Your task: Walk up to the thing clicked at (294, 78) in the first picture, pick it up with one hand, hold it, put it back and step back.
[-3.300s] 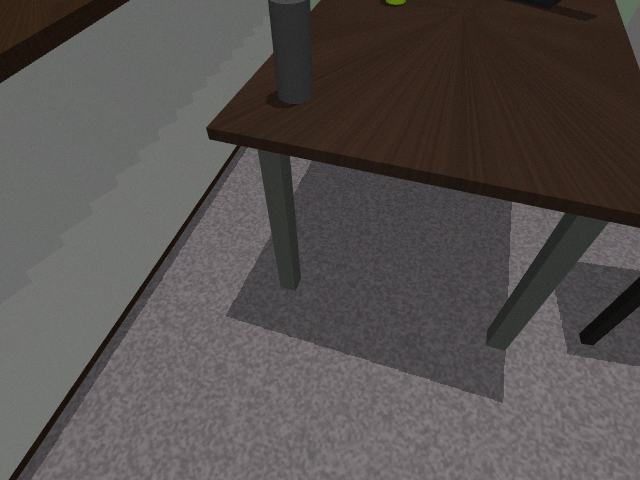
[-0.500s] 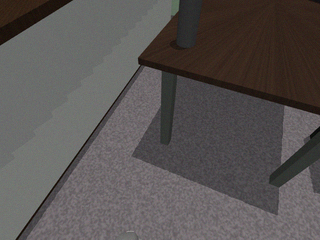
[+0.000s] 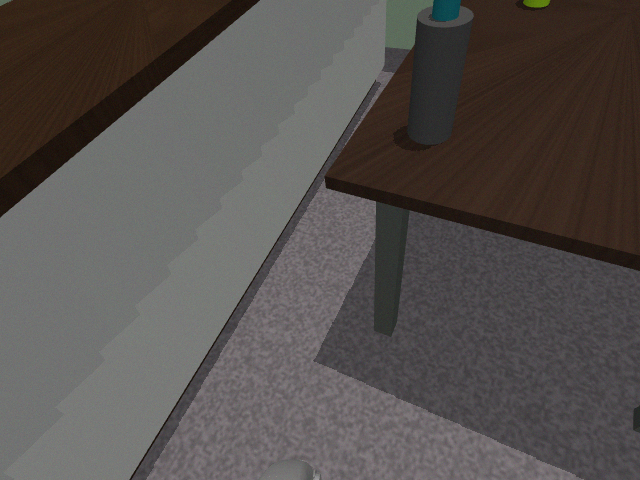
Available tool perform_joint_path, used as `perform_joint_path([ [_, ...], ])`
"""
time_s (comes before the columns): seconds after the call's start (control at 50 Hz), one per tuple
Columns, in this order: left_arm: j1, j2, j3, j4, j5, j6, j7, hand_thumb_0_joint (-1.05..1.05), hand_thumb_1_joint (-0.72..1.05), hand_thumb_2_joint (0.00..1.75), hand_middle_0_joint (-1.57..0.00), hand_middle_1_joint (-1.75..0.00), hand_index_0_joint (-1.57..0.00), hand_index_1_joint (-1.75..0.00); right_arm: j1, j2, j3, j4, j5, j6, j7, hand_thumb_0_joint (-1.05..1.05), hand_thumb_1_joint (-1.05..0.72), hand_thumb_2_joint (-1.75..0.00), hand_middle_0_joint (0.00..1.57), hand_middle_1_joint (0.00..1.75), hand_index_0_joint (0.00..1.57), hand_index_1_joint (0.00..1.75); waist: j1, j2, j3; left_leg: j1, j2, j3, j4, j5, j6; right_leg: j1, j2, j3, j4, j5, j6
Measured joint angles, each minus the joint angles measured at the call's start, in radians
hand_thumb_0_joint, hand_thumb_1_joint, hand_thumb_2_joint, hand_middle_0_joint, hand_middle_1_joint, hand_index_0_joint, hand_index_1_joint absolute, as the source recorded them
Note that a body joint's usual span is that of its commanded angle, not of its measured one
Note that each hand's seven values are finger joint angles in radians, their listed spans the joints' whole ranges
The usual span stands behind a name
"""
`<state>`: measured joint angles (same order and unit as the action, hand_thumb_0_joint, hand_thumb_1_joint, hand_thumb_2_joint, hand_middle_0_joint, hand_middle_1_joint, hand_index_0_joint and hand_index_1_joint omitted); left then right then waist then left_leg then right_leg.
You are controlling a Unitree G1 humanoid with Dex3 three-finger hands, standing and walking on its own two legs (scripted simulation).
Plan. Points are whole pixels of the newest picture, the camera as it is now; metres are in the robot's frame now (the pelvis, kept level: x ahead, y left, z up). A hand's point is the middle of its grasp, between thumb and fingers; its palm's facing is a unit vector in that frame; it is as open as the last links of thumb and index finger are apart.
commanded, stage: walk up
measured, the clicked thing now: (438, 65) +0.74 -0.19 +0.12
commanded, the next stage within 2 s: stand in 1.48 s
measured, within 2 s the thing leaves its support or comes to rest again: neither
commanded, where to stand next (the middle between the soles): +0.12 +0.04 m, yaw -2 degrees
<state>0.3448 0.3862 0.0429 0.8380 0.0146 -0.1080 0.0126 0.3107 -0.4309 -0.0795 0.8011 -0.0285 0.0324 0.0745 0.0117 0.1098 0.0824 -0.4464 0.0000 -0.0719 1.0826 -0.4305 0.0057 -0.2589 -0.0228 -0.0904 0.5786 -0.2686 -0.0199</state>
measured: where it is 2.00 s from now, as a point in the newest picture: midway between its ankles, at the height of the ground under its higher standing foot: outside the picture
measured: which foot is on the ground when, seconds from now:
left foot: up 0.00-0.14, down 0.16-1.00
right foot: down 0.00-0.18, up 0.20-0.40, down 0.42-1.00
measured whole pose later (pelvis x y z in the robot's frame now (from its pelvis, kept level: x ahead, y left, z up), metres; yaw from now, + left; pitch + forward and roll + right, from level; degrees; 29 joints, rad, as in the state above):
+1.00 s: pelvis +0.07 +0.06 +0.01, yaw -4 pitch -2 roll +0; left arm 0.11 0.37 0.01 1.05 0.00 0.01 -0.03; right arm 0.11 -0.37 0.00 1.08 0.00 -0.03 0.00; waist -0.01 0.00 0.06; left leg -0.25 0.06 0.07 0.46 -0.17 -0.02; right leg -0.17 -0.01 0.00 0.48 -0.27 0.01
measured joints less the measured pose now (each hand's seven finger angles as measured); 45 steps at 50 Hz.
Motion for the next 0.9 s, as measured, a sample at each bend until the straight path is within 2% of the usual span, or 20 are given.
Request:
perform_joint_path([
  [0.06,0.015,0.015,0.002,-0.011,0.007,0.003,-0.003,0.01,0.90,0.90,-0.21,-0.30,-0.20,-0.30,-0.023,-0.003,-0.003,-0.006,0.003,-0.006,-0.001,0.01,-0.91,-0.90,0.20,0.30,0.20,0.30,0.011,-0.017,0.007,-0.031,0.044,0.002,-0.112,0.036,-0.017,0.027,-0.025,0.009,-0.009,-0.017,0.016],
  [0.12,0.012,0.035,0.000,-0.018,0.011,0.017,-0.008,0.01,0.90,0.90,-0.21,-0.30,-0.20,-0.30,-0.048,-0.003,-0.003,0.000,0.011,-0.019,-0.011,0.01,-0.91,-0.90,0.20,0.30,0.20,0.30,0.025,-0.044,0.018,-0.005,0.072,0.029,-0.300,0.112,-0.017,0.027,-0.053,0.022,0.031,-0.055,0.038],
  [0.16,0.008,0.046,-0.005,-0.018,0.006,0.032,-0.011,0.01,0.90,0.90,-0.21,-0.30,-0.20,-0.30,-0.064,-0.006,-0.001,0.009,0.015,-0.034,-0.022,0.01,-0.91,-0.90,0.20,0.30,0.20,0.30,0.032,-0.059,0.021,0.041,0.068,0.053,-0.419,0.210,-0.009,0.008,-0.070,0.036,0.101,-0.103,0.049],
  [0.2,-0.017,0.055,-0.005,-0.001,-0.004,0.059,-0.008,0.01,0.90,0.90,-0.21,-0.30,-0.20,-0.30,-0.090,0.009,0.001,0.026,0.012,-0.051,-0.039,0.01,-0.91,-0.90,0.20,0.30,0.20,0.30,0.035,-0.101,0.035,0.043,0.040,0.080,-0.395,0.207,-0.025,-0.028,-0.092,0.079,0.204,-0.162,0.029],
  [0.24,-0.046,0.054,-0.009,0.024,-0.015,0.088,-0.002,0.01,0.90,0.90,-0.21,-0.30,-0.20,-0.30,-0.110,0.028,0.017,0.034,0.018,-0.056,-0.045,0.01,-0.91,-0.90,0.20,0.30,0.20,0.30,0.027,-0.117,0.038,0.033,0.038,0.084,-0.358,0.174,-0.016,-0.067,-0.047,0.129,0.315,-0.249,0.006],
  [0.3,-0.070,0.053,-0.014,0.058,-0.023,0.100,-0.001,0.01,0.90,0.90,-0.20,-0.30,-0.20,-0.30,-0.133,0.060,0.044,0.040,0.017,-0.054,-0.055,0.01,-0.90,-0.90,0.20,0.30,0.20,0.30,0.021,-0.142,0.030,0.043,0.042,0.096,-0.364,0.163,-0.005,-0.098,-0.010,0.132,0.376,-0.280,-0.007],
  [0.38,-0.089,0.034,-0.015,0.087,-0.014,0.100,-0.011,0.01,0.90,0.90,-0.20,-0.30,-0.20,-0.30,-0.162,0.067,0.061,0.043,0.014,-0.054,-0.062,0.01,-0.90,-0.90,0.20,0.30,0.21,0.30,0.014,-0.137,0.026,0.041,0.057,0.111,-0.359,0.152,-0.002,-0.081,0.000,0.083,0.266,-0.259,-0.006],
  [0.42,-0.095,0.024,-0.012,0.097,-0.006,0.100,-0.016,0.01,0.90,0.90,-0.20,-0.30,-0.20,-0.30,-0.172,0.061,0.063,0.045,0.018,-0.052,-0.066,0.01,-0.90,-0.90,0.20,0.30,0.21,0.30,0.013,-0.127,0.026,0.033,0.064,0.114,-0.341,0.141,-0.004,-0.048,0.009,0.067,0.169,-0.187,-0.008],
  [0.44,-0.101,0.017,-0.010,0.103,0.000,0.099,-0.017,0.01,0.90,0.90,-0.21,-0.30,-0.20,-0.30,-0.176,0.056,0.062,0.049,0.022,-0.049,-0.068,0.01,-0.90,-0.90,0.20,0.30,0.21,0.30,0.012,-0.114,0.030,0.031,0.071,0.109,-0.330,0.135,-0.007,-0.036,0.017,0.063,0.139,-0.117,0.002],
  [0.46,-0.106,0.010,-0.009,0.107,0.006,0.099,-0.019,0.01,0.90,0.90,-0.21,-0.30,-0.20,-0.30,-0.179,0.052,0.061,0.058,0.027,-0.045,-0.071,0.01,-0.90,-0.90,0.20,0.30,0.21,0.30,0.010,-0.101,0.031,0.031,0.078,0.102,-0.325,0.133,-0.011,-0.030,0.023,0.057,0.130,-0.100,0.013],
  [0.58,-0.125,0.002,-0.019,0.127,0.006,0.113,-0.034,0.01,0.90,0.90,-0.21,-0.30,-0.20,-0.30,-0.177,0.050,0.060,0.126,0.031,-0.046,-0.075,0.01,-0.90,-0.90,0.20,0.30,0.21,0.30,0.007,-0.111,0.008,0.073,0.050,0.123,-0.396,0.158,-0.006,-0.019,-0.001,0.079,0.116,-0.108,0.032],
  [0.9,-0.218,-0.006,-0.029,0.188,-0.009,0.117,-0.042,0.01,0.90,0.90,-0.20,-0.30,-0.20,-0.30,-0.192,0.053,0.079,0.257,0.026,-0.057,-0.071,0.01,-0.90,-0.90,0.20,0.30,0.21,0.30,-0.017,-0.116,-0.017,0.167,0.060,0.137,-0.563,0.232,-0.019,0.064,0.013,0.088,-0.048,-0.027,0.027],
])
